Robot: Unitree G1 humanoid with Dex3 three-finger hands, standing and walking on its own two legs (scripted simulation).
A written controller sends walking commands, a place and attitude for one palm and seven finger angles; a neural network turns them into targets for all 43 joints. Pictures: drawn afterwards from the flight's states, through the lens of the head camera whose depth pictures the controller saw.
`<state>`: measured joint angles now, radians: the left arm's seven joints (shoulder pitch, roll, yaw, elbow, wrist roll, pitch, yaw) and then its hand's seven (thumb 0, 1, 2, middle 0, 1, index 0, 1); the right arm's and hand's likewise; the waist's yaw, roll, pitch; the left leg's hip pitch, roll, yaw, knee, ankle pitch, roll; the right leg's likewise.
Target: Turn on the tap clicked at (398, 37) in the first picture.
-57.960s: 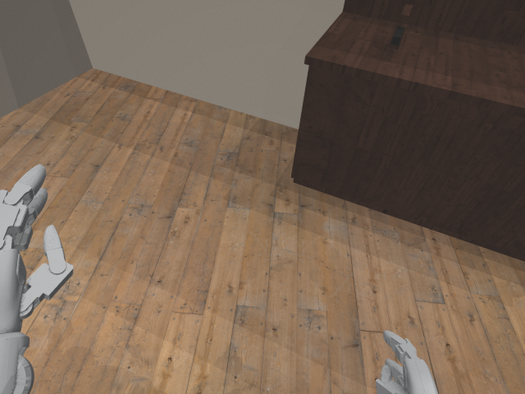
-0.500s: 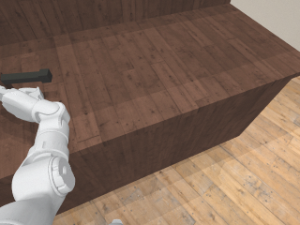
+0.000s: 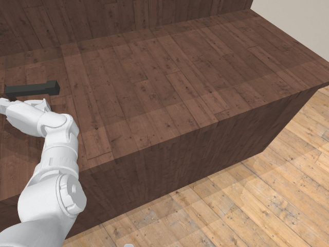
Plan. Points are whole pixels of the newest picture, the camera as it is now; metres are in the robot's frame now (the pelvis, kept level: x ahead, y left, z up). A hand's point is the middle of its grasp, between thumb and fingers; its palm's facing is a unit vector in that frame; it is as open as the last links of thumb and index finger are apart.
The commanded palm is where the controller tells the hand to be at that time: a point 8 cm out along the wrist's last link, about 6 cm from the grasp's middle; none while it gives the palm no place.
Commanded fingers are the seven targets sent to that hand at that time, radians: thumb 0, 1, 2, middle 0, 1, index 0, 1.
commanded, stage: lift the hand up off the lever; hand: left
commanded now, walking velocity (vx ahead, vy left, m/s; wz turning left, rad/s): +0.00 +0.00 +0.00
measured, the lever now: (52, 87) +0.52 +0.28 +0.09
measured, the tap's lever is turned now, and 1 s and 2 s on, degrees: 76 76 76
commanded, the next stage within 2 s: draw the hand back beside the body in 1.46 s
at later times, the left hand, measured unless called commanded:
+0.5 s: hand (44, 102) +0.46 +0.28 +0.10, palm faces +0.91 -0.42 -0.07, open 8.6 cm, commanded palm +0.44 +0.27 +0.14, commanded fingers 0.00 0.90 0.90 -0.15 -0.15 -0.15 -0.15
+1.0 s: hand (40, 89) +0.46 +0.27 +0.14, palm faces +0.89 -0.46 -0.03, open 8.5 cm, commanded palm +0.41 +0.27 +0.16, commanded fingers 0.00 0.90 0.90 -0.15 -0.15 -0.15 -0.15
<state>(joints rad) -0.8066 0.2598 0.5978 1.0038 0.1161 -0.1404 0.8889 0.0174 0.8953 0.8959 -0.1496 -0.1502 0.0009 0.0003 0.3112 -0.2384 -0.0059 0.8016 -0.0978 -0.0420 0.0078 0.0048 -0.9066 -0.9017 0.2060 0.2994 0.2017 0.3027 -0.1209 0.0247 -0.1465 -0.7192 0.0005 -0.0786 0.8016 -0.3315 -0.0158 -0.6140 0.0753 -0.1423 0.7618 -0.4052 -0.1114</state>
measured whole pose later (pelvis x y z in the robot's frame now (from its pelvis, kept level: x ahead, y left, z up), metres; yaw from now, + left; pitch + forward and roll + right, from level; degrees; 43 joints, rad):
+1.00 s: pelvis +0.00 +0.00 +0.01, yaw -1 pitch +11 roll +0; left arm -0.79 0.21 0.63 0.85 0.16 -0.04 0.84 0.02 0.90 0.90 -0.15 -0.15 -0.01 -0.05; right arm 0.30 -0.24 -0.02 0.82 -0.11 -0.10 0.02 0.01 -0.91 -0.90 0.21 0.30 0.20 0.30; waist -0.11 0.04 -0.14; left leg -0.63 0.00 -0.05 0.77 -0.32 -0.02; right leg -0.54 0.08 -0.11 0.74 -0.39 -0.11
